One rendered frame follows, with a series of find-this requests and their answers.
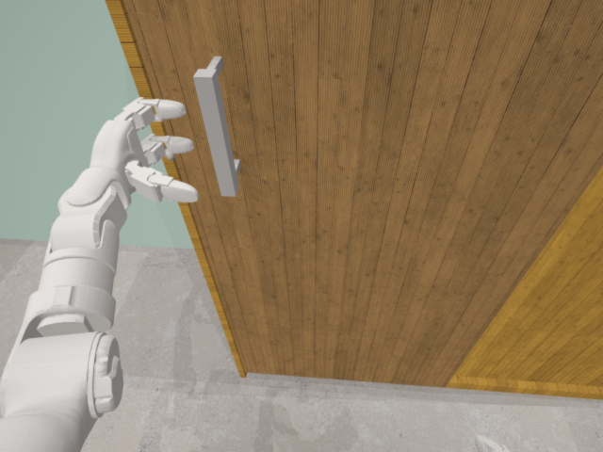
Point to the wardrobe door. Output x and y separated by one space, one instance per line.
550 329
403 165

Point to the handle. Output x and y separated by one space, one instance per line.
207 86

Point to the robot left hand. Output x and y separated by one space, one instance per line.
117 146

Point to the left robot forearm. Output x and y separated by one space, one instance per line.
75 290

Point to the robot left upper arm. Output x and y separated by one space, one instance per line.
56 389

